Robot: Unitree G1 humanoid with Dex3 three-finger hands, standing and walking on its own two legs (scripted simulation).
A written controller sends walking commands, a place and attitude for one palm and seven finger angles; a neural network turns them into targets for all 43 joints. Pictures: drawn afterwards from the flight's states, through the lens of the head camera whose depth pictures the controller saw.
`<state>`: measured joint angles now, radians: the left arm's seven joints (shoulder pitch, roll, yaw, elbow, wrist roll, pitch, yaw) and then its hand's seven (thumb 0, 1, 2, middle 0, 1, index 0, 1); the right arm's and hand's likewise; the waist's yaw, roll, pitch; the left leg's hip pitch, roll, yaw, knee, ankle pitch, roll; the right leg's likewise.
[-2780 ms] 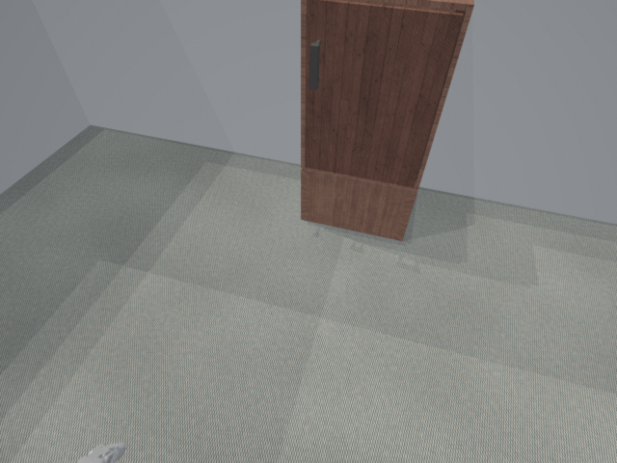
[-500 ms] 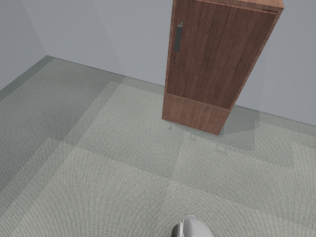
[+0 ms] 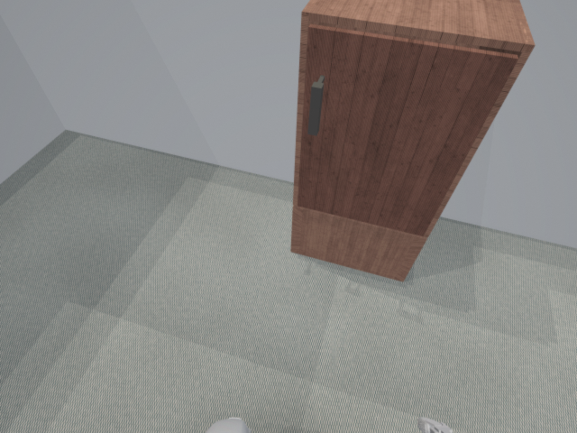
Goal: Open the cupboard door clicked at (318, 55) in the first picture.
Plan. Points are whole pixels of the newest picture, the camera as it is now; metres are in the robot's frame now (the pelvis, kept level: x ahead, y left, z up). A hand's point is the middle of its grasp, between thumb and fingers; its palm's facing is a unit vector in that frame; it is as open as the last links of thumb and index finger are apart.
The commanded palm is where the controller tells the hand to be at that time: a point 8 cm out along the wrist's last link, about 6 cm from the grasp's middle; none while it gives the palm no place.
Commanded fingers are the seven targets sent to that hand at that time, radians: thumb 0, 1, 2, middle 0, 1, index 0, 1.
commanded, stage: turn to face it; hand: left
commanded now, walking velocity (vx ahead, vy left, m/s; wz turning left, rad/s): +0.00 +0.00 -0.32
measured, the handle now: (317, 105) +0.84 +0.02 -0.02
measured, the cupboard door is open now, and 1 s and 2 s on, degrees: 0 0 0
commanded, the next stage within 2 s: take the last steps up to it in 0.20 s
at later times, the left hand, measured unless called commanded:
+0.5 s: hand out of the picture +0.12 +0.19 -0.16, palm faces -0.15 -0.96 -0.25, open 7.3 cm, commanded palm none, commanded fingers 0.00 0.90 0.90 -0.20 -0.30 -0.20 -0.30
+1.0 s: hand out of the picture +0.13 +0.18 -0.18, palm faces -0.15 -0.98 -0.12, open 7.3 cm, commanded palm none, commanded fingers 0.00 0.90 0.90 -0.20 -0.30 -0.20 -0.30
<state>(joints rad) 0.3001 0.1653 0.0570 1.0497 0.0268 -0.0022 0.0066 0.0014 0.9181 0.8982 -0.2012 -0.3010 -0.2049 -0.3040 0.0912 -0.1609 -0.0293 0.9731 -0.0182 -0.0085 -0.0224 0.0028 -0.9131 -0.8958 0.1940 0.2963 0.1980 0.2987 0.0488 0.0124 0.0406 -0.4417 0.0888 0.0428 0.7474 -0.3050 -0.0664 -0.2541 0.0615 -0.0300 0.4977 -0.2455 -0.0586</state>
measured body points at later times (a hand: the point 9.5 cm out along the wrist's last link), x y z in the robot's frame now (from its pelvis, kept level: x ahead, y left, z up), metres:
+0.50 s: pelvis +0.03 +0.00 -0.01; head +0.03 -0.02 +0.44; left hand +0.13 +0.24 -0.14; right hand -0.01 -0.24 -0.17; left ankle +0.05 +0.12 -0.73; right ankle -0.01 -0.10 -0.74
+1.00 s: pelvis +0.16 +0.01 +0.00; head +0.18 +0.03 +0.45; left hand +0.14 +0.23 -0.17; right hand +0.17 -0.23 -0.14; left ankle +0.22 +0.09 -0.73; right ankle +0.04 -0.09 -0.66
